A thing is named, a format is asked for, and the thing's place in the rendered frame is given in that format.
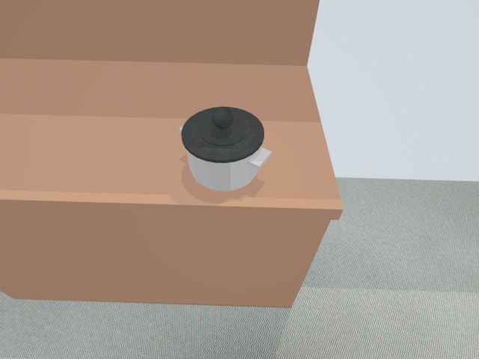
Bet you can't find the knob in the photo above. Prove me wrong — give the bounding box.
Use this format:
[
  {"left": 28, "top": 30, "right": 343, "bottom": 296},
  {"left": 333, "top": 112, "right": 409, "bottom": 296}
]
[{"left": 212, "top": 107, "right": 234, "bottom": 129}]

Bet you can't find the lid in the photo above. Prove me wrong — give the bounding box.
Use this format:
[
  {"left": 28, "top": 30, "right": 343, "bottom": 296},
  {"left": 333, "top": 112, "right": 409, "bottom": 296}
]
[{"left": 181, "top": 107, "right": 264, "bottom": 163}]

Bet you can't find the pot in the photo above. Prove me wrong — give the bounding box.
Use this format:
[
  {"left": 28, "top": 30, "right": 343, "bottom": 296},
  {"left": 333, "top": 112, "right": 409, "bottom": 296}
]
[{"left": 179, "top": 126, "right": 272, "bottom": 191}]

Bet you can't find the table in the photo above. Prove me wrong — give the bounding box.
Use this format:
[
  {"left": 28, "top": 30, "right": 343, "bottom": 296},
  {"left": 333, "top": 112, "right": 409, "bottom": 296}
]
[{"left": 0, "top": 0, "right": 344, "bottom": 308}]

